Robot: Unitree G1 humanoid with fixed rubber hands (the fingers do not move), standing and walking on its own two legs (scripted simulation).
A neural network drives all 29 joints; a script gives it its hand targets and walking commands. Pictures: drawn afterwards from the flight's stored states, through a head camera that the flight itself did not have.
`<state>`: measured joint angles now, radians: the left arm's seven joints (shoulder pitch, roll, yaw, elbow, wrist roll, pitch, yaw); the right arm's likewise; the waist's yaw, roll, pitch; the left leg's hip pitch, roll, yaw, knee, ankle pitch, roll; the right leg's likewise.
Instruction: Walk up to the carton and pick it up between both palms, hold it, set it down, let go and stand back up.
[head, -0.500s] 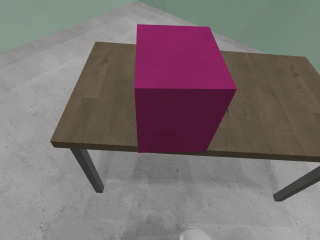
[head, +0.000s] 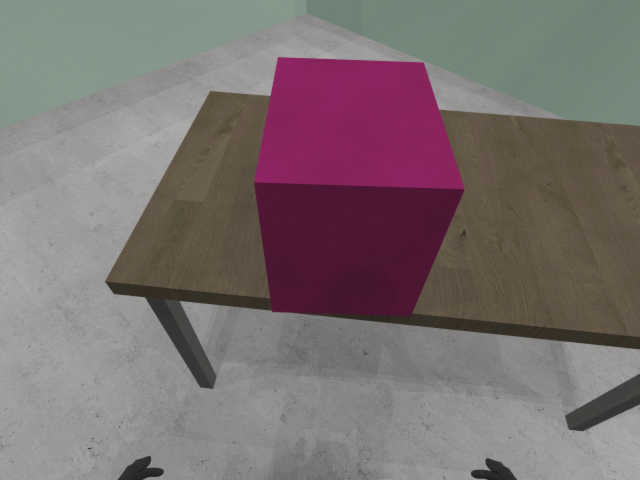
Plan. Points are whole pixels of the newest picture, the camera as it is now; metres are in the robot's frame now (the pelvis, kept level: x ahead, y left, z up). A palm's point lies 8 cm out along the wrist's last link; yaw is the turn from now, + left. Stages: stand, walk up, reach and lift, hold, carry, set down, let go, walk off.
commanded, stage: walk up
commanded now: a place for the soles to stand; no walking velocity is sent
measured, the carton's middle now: (346, 190) +0.55 -0.03 +0.02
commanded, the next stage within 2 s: stand in 1.42 s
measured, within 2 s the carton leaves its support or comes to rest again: neither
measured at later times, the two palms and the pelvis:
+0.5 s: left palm out of the picture +0.06 +0.22 -0.12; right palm out of the picture +0.04 -0.30 -0.13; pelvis +0.03 -0.04 +0.00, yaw +1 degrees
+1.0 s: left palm out of the picture +0.12 +0.21 -0.12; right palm (529, 477) +0.15 -0.27 -0.12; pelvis +0.08 -0.03 +0.01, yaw +1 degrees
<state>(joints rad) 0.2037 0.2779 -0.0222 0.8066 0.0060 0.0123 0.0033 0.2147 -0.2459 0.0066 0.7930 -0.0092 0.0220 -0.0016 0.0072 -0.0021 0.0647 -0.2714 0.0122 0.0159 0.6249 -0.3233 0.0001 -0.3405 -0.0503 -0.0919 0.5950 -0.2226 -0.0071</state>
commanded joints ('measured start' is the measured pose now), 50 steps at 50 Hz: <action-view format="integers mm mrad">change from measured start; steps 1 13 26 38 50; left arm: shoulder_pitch -24 94 280 208 127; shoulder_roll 155 85 152 27 72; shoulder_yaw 37 20 70 -8 -6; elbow -63 -19 9 61 129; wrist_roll -2 46 9 1 1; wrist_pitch -12 0 -31 -24 -38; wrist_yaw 5 -28 18 1 9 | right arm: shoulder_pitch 58 172 162 93 30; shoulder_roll -98 -184 -62 -130 -106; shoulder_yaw -20 -48 10 11 23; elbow -38 2 12 86 167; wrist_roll -3 -28 -35 18 8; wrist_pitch -13 -31 -21 -39 -46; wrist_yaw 0 -6 -9 -18 -17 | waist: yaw -29 -43 25 8 -2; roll -58 103 -107 18 16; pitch -69 24 66 -14 -54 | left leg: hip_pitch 25 -24 -279 22 92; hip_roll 40 228 28 129 108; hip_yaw -67 -365 -64 -133 -87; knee -70 -432 217 -163 -207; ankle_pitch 23 -580 -287 226 336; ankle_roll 50 155 -9 69 50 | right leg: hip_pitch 0 -96 142 98 167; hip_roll -161 72 -277 -41 -60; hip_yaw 212 3 525 148 144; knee -227 71 -383 -203 -199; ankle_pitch -17 -328 -289 30 196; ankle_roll -99 10 -166 -36 -37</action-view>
